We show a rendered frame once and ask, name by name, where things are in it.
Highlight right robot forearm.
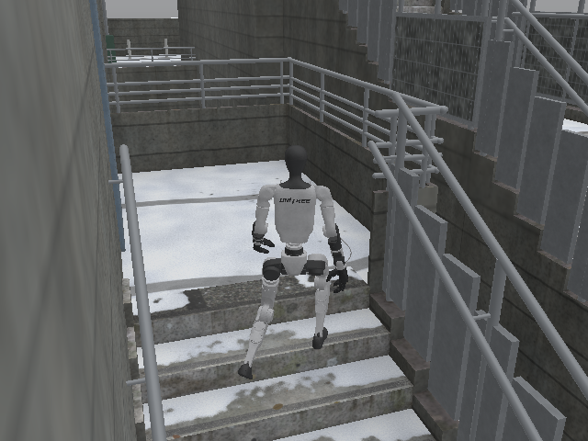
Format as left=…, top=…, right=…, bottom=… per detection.
left=328, top=224, right=346, bottom=270

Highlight left robot hand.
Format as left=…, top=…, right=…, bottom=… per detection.
left=253, top=238, right=275, bottom=254

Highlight right robot hand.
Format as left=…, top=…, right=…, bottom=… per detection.
left=326, top=268, right=348, bottom=293

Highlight right robot upper arm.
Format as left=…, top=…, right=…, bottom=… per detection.
left=314, top=185, right=337, bottom=238

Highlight robot head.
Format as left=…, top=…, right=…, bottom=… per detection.
left=279, top=145, right=311, bottom=189

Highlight left robot forearm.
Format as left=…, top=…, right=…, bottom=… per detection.
left=252, top=222, right=265, bottom=245

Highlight left robot upper arm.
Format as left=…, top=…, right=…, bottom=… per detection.
left=254, top=185, right=277, bottom=234

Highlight humanoid robot torso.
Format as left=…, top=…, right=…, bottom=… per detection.
left=274, top=180, right=317, bottom=276

